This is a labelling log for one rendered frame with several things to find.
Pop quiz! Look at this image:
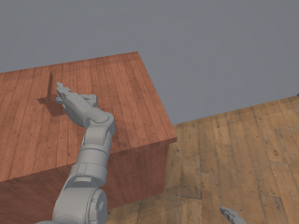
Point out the left robot hand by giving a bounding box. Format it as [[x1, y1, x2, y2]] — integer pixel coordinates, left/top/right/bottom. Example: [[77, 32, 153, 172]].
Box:
[[56, 82, 98, 128]]

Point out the counter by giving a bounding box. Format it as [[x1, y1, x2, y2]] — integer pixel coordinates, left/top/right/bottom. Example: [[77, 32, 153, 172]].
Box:
[[0, 51, 178, 224]]

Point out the left robot forearm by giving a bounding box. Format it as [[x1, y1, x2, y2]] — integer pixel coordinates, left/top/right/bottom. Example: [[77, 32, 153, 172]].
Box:
[[52, 107, 116, 220]]

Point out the right robot hand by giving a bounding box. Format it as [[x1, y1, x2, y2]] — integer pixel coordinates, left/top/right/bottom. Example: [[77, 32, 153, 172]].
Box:
[[220, 206, 247, 224]]

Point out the left robot upper arm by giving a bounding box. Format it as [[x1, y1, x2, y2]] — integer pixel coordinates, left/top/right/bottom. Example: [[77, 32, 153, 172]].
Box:
[[35, 187, 107, 224]]

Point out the tap lever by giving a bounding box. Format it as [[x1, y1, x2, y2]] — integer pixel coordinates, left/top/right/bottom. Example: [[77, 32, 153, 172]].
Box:
[[55, 94, 98, 104]]

